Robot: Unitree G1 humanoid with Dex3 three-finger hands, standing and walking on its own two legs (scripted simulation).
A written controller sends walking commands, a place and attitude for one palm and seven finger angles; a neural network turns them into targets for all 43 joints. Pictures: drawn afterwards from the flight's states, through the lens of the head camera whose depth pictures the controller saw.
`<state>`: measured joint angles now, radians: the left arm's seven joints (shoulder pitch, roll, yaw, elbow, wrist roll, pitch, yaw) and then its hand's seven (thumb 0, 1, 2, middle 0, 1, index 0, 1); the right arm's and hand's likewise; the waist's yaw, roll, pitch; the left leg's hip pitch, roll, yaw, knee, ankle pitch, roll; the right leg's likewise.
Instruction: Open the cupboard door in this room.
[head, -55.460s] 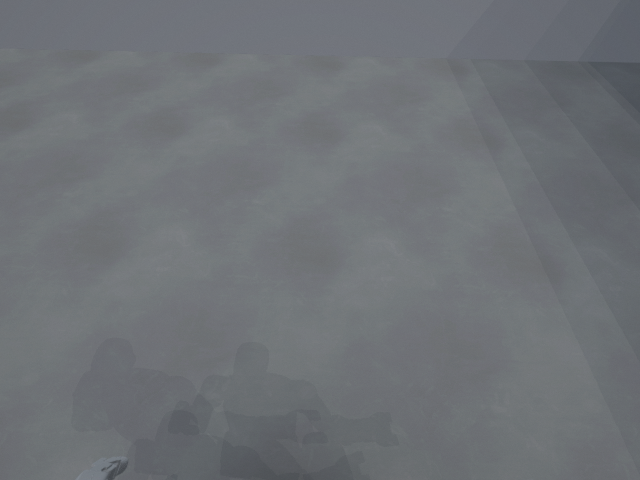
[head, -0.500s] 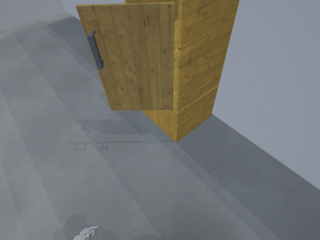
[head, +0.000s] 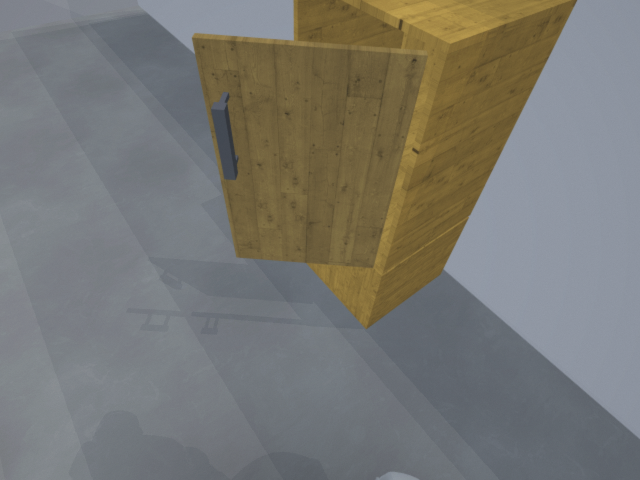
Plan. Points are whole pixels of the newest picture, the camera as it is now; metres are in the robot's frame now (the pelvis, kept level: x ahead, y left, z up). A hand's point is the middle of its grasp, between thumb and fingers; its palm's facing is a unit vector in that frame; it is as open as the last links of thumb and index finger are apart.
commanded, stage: take the last steps up to it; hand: left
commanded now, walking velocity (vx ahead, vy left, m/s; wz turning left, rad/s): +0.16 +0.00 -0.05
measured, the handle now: (228, 137) +0.68 +0.24 +0.02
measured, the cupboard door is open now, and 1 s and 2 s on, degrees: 49 49 49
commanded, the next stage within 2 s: come to a stop and stand still in 0.02 s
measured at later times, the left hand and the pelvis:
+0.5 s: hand (228, 452) +0.18 +0.15 -0.17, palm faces +0.02 -0.98 -0.18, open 7.4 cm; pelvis +0.09 -0.02 +0.00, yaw +1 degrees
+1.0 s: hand out of the picture +0.07 +0.15 -0.17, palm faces +0.05 -0.98 -0.19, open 7.3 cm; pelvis +0.07 -0.03 +0.01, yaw +1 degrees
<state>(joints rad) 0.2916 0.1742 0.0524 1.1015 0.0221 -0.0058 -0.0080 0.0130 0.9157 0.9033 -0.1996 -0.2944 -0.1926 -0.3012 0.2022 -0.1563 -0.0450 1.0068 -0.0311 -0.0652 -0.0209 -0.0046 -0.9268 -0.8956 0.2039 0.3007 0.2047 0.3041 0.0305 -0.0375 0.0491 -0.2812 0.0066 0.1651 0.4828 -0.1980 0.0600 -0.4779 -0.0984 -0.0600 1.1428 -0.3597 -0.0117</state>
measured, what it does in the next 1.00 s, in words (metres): steps on the spot: right foot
